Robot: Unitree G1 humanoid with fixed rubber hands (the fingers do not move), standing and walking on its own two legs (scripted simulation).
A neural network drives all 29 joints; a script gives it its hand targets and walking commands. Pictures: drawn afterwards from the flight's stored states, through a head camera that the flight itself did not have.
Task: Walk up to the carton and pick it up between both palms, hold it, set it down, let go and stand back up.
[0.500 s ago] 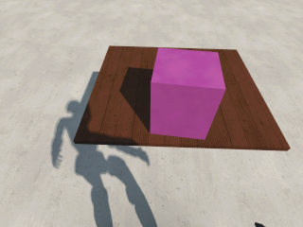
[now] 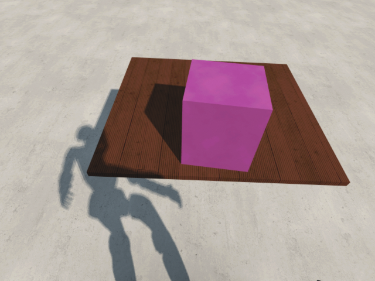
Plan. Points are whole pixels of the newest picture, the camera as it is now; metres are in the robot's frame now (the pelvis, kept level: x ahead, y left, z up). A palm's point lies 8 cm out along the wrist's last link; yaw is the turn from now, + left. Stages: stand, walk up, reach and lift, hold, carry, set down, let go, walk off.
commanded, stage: walk up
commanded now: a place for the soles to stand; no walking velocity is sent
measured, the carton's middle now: (220, 117) +0.57 -0.09 +0.02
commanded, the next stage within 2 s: none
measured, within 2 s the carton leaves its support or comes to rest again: neither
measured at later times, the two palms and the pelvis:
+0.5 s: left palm out of the picture +0.07 +0.30 -0.10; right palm out of the picture +0.10 -0.34 -0.10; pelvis +0.00 -0.02 +0.00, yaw -1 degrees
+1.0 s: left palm out of the picture +0.08 +0.29 -0.09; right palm out of the picture +0.11 -0.33 -0.10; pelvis +0.01 -0.02 +0.00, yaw -1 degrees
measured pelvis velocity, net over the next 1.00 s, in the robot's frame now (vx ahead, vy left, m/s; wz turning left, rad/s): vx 0.01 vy -0.02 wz -0.01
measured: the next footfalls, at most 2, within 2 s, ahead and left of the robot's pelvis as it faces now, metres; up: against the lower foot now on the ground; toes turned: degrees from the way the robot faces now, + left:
right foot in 1.30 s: +0.11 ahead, -0.21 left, +0.00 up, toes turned +6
left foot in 1.56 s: +0.14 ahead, +0.05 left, +0.00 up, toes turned -4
